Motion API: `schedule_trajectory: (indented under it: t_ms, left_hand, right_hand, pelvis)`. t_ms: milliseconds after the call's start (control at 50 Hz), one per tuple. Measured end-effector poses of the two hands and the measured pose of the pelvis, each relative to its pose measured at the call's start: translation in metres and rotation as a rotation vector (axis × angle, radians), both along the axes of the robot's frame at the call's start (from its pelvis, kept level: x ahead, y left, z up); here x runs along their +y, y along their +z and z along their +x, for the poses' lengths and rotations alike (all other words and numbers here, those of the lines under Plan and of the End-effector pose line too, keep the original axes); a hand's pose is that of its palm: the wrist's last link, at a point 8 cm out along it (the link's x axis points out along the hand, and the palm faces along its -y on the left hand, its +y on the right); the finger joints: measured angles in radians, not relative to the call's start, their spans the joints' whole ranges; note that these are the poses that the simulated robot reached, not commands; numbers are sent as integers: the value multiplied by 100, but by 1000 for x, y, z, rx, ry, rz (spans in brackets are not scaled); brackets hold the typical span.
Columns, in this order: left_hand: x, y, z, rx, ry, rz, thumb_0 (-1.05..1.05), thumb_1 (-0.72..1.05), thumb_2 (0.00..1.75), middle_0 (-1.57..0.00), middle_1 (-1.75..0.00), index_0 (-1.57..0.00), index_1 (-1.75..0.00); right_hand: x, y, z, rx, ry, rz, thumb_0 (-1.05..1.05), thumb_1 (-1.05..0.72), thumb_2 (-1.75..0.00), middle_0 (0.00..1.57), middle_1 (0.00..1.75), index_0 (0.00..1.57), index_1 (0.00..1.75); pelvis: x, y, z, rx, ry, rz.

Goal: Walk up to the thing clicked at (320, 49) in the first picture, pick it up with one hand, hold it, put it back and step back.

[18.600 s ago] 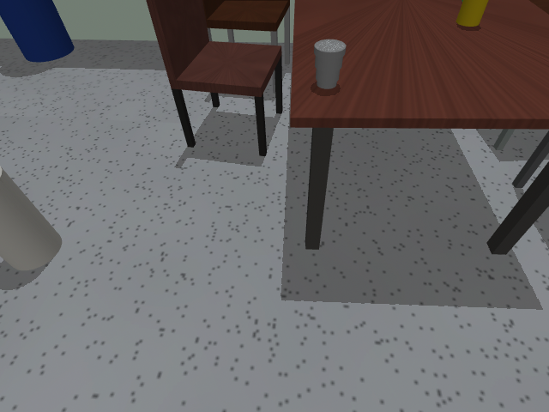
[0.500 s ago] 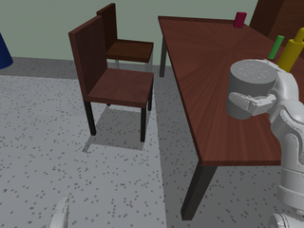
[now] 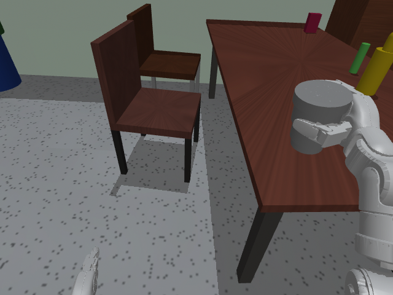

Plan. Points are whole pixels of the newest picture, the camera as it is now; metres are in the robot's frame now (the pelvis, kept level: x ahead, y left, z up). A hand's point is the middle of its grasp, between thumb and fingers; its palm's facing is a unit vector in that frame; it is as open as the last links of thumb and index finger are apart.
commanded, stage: crouch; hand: right
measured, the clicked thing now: (313, 120) +0.35 -0.18 +0.25
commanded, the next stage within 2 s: lower in 1.50 s
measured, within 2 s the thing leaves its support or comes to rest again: neither
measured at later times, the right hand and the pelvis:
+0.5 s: hand (301, 126) +0.44 -0.21 +0.17, palm faces +0.23 +0.97 +0.02, open 11.1 cm; pelvis -0.01 -0.01 +0.00, yaw +3 degrees
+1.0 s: hand (301, 126) +0.48 -0.23 +0.15, palm faces +0.22 +0.98 +0.01, open 11.2 cm; pelvis +0.01 -0.02 +0.00, yaw +3 degrees
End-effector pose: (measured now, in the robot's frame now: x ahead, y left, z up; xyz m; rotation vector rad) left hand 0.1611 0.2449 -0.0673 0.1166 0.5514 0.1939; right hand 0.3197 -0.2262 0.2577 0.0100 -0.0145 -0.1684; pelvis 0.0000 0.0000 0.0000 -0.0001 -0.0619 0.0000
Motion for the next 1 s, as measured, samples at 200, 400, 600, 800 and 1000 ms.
schedule_trajectory:
  t_ms: [200,400,600,800,1000]
  left_hand:
    - [4,2,-20,-14,27,25,-1,-51,4,-5,-4,-6,-3]
    - [19,-10,-51,113,87,84,-1,-53,5,-5,-4,-5,-4]
    - [-4,-3,-38,87,61,59,-1,-53,5,-5,-4,-5,-4]
    - [-6,-7,-35,154,62,71,-1,-53,5,-5,-4,-6,-4]
    - [-5,-2,-23,157,72,80,-1,-53,5,-5,-4,-5,-4]
  right_hand:
    - [-19,-46,37,106,-56,29,-1,52,-114,72,103,65,97]
    - [-26,-76,78,89,-59,22,-1,52,-114,73,103,65,97]
    - [-39,-94,102,78,-69,23,-1,53,-114,73,102,65,97]
    - [-49,-106,116,51,-58,5,-1,53,-115,73,102,65,97]
    - [-51,-112,127,50,-50,12,-1,53,-114,73,102,65,97]
  pelvis:
    - [-2,-1,-7,27,11,3]
    - [-6,-3,-10,80,39,7]
    - [-9,-2,-2,121,49,6]
    - [-15,-3,7,153,51,10]
    - [-18,-2,15,170,54,11]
